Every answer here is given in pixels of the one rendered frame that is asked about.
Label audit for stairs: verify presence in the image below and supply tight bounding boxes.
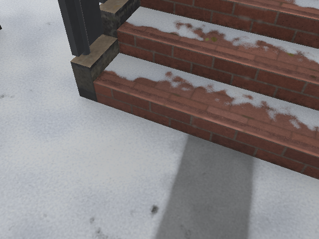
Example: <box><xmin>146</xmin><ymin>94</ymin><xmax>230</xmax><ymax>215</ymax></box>
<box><xmin>93</xmin><ymin>0</ymin><xmax>319</xmax><ymax>179</ymax></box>

